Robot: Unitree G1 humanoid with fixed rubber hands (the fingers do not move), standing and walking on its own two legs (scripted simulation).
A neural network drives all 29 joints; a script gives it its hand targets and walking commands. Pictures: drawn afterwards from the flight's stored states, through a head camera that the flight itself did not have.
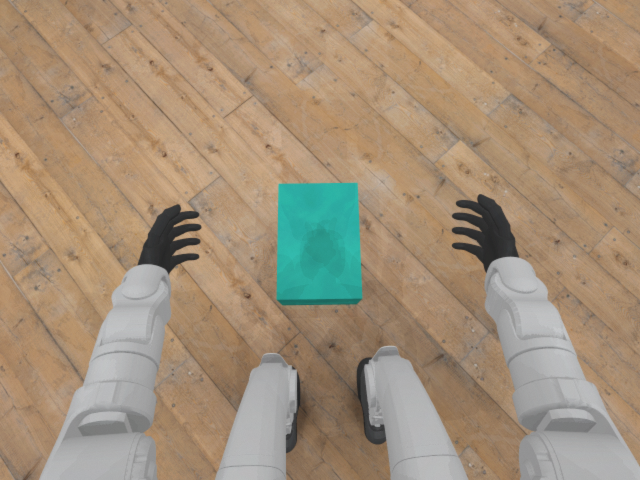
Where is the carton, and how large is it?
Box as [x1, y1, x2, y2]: [277, 183, 361, 304]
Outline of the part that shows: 278,184 277,300 282,304 357,303 361,299 357,183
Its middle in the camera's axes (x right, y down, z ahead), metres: -0.01 +0.02 +1.02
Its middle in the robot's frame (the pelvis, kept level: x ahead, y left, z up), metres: +0.50 +0.01 -0.59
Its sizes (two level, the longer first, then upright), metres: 0.298 0.205 0.149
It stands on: the floor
